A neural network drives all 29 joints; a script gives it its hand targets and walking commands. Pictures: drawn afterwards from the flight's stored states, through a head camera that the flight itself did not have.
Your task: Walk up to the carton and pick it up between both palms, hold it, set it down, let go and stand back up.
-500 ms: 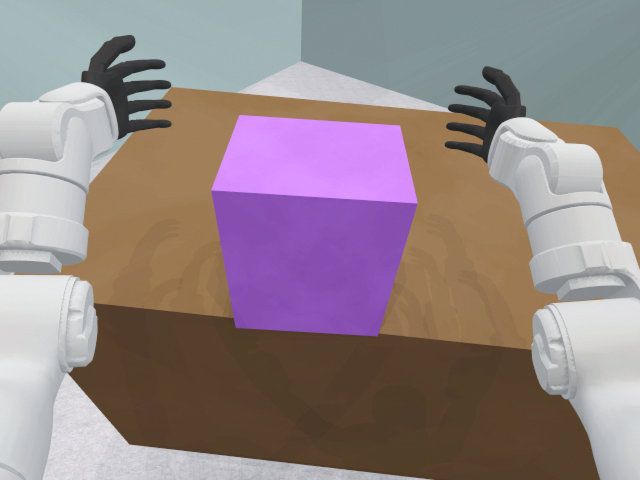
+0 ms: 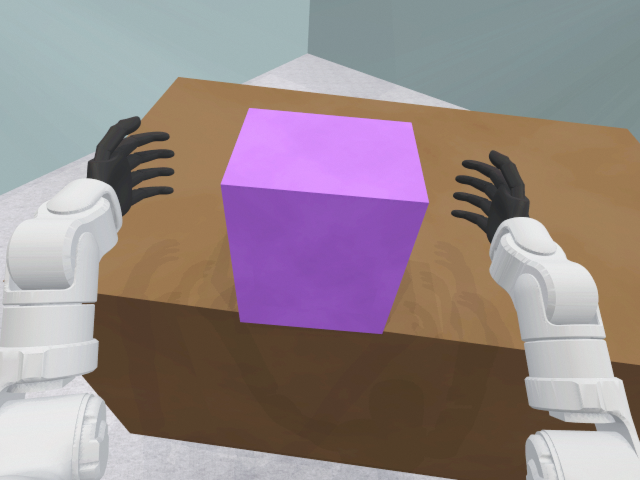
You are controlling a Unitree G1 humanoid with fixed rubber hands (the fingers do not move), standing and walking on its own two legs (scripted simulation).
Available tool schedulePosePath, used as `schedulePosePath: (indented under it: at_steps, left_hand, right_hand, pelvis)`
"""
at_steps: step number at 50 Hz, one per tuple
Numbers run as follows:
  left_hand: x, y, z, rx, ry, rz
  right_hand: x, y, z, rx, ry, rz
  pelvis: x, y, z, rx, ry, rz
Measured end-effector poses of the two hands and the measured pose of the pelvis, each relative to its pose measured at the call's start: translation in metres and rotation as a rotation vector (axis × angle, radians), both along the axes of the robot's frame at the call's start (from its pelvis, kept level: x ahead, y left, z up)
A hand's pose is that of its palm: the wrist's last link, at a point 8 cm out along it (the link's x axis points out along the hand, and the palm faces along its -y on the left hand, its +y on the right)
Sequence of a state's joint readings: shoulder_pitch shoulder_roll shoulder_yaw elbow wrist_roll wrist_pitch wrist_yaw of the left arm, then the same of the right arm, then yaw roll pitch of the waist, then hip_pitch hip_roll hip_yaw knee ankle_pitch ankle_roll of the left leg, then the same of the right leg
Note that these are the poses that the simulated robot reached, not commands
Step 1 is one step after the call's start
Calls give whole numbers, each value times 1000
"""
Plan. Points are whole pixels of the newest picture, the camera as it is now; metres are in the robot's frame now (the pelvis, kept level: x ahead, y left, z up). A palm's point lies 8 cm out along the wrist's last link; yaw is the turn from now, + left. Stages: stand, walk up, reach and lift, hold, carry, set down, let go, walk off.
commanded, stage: set down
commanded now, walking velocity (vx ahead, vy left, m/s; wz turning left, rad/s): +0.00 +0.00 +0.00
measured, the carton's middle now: (320, 228) +0.44 +0.03 +0.08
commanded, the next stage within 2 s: let go in 1.20 s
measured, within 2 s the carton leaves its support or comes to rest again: neither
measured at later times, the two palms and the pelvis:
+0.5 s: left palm (119, 272) +0.29 +0.24 +0.13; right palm (504, 295) +0.31 -0.19 +0.13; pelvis +0.01 +0.00 +0.00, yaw -1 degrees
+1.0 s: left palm (119, 350) +0.23 +0.24 +0.07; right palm (497, 372) +0.24 -0.19 +0.07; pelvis +0.02 +0.00 +0.00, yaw -1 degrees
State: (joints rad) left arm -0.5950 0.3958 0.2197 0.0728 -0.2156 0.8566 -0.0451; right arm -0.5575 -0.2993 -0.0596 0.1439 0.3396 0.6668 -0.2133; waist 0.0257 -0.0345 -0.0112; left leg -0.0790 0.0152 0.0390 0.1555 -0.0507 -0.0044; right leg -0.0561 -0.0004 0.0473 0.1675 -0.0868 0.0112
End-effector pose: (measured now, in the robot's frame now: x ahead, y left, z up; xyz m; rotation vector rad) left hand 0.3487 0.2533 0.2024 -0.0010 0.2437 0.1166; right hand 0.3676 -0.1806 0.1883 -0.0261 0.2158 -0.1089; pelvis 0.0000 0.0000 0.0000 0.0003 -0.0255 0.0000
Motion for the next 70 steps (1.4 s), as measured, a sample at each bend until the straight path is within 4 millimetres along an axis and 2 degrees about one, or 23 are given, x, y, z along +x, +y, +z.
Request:
schedulePosePath:
  at_steps: [42, 57, 63, 67, 70]
  left_hand:
    - [-102, -15, -115, 18, 58, -18]
    - [-131, -18, -153, 39, 79, 4]
    - [-138, -19, -161, 41, 88, 4]
    - [-140, -18, -173, 46, 138, 1]
    - [-143, -16, -189, 56, 211, 1]
  right_hand:
    - [-108, -6, -100, -10, 69, 72]
    - [-140, -5, -134, 25, 85, 61]
    - [-145, -6, -144, 19, 92, 50]
    - [-147, -7, -160, 1, 144, 36]
    - [-153, -11, -179, -21, 214, 27]
  pelvis:
    - [15, -1, -1, 2, 18, -15]
    - [23, -1, -1, 4, 40, -14]
    - [23, -1, -3, 6, 44, -12]
    - [23, -1, -3, 7, 44, -11]
    - [23, -1, -4, 7, 45, -9]
